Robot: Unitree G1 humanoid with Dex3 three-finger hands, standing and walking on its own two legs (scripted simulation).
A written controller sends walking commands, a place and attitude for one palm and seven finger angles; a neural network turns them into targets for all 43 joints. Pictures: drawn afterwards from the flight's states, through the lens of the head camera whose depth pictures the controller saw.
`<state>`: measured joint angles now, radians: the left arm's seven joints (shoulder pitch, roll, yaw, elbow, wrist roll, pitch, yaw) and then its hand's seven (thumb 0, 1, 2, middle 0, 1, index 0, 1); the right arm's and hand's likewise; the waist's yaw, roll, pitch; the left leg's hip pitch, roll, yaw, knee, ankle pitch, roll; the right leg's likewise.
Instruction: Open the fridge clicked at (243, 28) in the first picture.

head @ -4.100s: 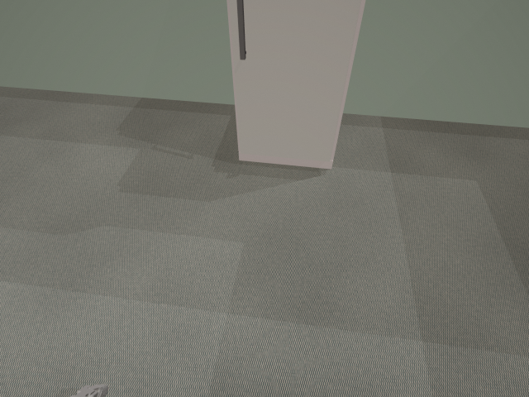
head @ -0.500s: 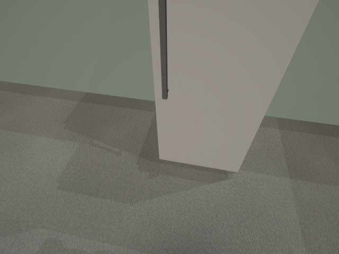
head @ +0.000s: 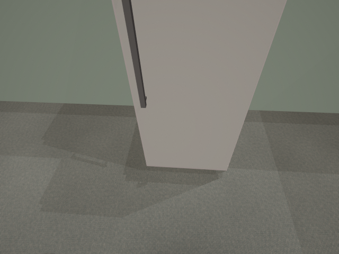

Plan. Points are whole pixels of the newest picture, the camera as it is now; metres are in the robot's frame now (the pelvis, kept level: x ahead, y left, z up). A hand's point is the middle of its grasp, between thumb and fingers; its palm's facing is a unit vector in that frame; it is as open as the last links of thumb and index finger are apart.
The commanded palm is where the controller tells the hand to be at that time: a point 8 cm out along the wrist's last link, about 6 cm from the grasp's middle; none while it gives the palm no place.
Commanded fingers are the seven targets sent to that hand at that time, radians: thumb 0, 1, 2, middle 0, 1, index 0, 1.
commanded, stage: take the last steps up to it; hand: left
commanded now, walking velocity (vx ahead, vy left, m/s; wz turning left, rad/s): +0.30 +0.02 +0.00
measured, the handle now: (136, 50) +0.72 +0.16 +0.13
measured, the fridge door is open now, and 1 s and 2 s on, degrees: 0 0 0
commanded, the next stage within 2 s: come to a stop and stand still in 0.54 s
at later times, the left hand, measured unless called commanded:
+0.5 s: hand (96, 251) +0.17 +0.23 -0.17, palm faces +0.03 -0.98 -0.18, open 7.4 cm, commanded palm none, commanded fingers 0.00 0.90 0.90 -0.20 -0.30 -0.20 -0.30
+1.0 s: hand (114, 205) +0.29 +0.21 -0.18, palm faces +0.06 -0.98 -0.21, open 7.2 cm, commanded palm none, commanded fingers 0.00 0.90 0.90 -0.20 -0.30 -0.20 -0.30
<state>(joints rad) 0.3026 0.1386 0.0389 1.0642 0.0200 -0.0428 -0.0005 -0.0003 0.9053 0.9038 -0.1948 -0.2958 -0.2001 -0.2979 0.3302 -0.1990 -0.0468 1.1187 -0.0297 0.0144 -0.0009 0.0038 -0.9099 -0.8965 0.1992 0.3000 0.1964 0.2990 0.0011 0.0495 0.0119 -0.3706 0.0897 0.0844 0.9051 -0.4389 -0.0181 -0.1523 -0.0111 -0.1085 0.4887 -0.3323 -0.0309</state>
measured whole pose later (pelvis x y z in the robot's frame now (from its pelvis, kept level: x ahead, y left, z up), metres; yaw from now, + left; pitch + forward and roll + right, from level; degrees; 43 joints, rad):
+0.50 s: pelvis +0.15 +0.05 +0.00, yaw -2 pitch -1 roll +1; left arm 0.27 0.17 0.06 1.07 0.02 -0.01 0.00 0.00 0.91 0.90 -0.19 -0.30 -0.20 -0.30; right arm 0.24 -0.15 -0.04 1.05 -0.03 -0.07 -0.02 -0.01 -0.94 -0.90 0.20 0.30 0.20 0.30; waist 0.01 -0.03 0.04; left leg -0.25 0.01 0.19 0.46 -0.21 0.05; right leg -0.45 -0.09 -0.07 1.02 -0.37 -0.02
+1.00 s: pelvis +0.23 +0.03 -0.01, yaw +0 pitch -2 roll +0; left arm 0.16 0.16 0.05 1.04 0.01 0.02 0.04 -0.01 0.93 0.90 -0.20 -0.30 -0.20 -0.30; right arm 0.22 -0.16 -0.05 1.08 -0.02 0.03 -0.03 0.00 -0.91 -0.90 0.20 0.30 0.20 0.30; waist 0.00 0.01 0.08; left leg -0.26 0.04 0.09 0.57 -0.26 -0.01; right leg -0.25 -0.05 -0.14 0.58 -0.30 -0.02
